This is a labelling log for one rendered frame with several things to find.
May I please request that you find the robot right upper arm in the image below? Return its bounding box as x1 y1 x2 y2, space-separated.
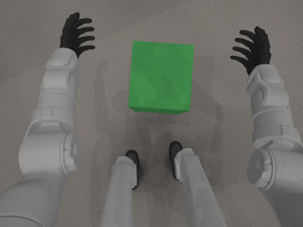
246 148 303 227

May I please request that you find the left robot shin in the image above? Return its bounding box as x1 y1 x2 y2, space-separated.
111 156 133 172

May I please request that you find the carton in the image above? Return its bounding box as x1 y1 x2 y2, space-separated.
128 41 194 114

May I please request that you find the left robot hand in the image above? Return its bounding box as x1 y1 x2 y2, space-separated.
60 12 96 59

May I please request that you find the left robot forearm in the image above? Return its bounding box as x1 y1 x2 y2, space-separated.
18 47 80 173

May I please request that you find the right robot forearm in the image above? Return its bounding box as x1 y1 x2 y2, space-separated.
246 63 303 154

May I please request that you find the right robot foot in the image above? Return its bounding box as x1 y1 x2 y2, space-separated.
169 141 183 181

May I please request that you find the right robot hand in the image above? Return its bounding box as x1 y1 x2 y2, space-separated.
230 26 272 76

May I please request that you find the robot left upper arm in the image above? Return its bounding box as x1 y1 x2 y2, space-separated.
0 131 82 227

